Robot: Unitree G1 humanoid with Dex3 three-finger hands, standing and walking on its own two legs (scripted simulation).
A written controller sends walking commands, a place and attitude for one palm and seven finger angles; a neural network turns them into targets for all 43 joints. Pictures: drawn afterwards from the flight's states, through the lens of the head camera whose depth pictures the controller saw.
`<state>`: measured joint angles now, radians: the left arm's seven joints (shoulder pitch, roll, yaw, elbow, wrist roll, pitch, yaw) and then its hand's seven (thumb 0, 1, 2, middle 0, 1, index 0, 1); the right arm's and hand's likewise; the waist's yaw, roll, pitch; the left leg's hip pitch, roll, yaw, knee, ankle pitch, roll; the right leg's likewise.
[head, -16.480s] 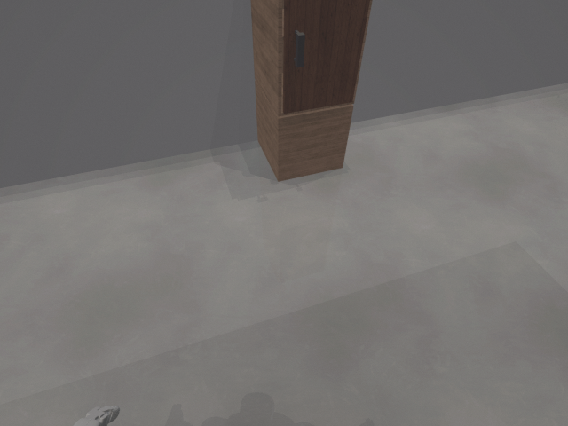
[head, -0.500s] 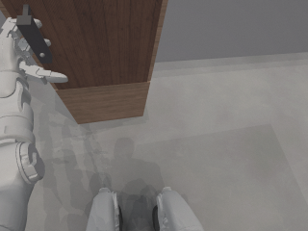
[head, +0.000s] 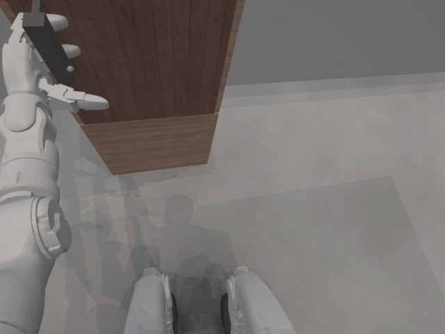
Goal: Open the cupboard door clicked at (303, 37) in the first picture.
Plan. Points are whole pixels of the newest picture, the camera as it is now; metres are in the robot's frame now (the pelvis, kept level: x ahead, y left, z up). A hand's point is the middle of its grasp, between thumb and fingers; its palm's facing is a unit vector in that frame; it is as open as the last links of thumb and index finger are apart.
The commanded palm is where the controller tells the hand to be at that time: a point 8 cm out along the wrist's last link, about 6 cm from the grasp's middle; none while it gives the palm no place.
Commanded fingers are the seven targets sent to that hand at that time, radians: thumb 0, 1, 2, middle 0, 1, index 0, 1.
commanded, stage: slide the fingers in behind the handle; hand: left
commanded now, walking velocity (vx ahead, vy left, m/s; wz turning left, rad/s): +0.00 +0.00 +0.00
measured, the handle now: (53, 42) +0.59 +0.23 +0.07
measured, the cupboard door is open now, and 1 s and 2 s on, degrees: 0 1 47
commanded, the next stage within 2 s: close the thumb around the handle in 0.06 s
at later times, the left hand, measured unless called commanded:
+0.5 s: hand (70, 68) +0.54 +0.20 +0.06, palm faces +0.10 -0.99 -0.02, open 10.8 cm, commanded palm +0.52 +0.23 +0.06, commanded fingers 0.00 0.51 0.73 -0.37 -1.31 -0.37 -1.31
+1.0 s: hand (71, 69) +0.54 +0.20 +0.06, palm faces +0.13 -0.99 -0.02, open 6.0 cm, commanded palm +0.51 +0.23 +0.06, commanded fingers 0.00 0.90 0.90 -0.40 -1.35 -0.40 -1.35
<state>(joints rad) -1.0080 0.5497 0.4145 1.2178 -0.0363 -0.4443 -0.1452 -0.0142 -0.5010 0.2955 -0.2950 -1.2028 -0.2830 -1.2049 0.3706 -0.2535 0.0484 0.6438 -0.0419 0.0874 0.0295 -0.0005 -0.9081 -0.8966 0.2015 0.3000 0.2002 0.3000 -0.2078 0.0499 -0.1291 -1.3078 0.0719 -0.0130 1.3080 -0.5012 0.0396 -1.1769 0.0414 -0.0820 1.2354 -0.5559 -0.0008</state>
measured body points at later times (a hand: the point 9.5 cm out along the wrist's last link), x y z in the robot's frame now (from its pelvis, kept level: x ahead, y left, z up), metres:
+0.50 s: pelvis +0.01 +0.00 +0.00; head +0.17 +0.03 +0.42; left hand +0.53 +0.26 +0.06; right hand +0.00 -0.27 -0.10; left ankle +0.05 +0.09 -0.61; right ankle +0.01 -0.13 -0.61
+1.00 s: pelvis +0.01 +0.00 +0.01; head +0.17 +0.03 +0.43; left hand +0.53 +0.25 +0.06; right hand +0.01 -0.26 -0.10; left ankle +0.05 +0.09 -0.61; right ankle +0.01 -0.13 -0.61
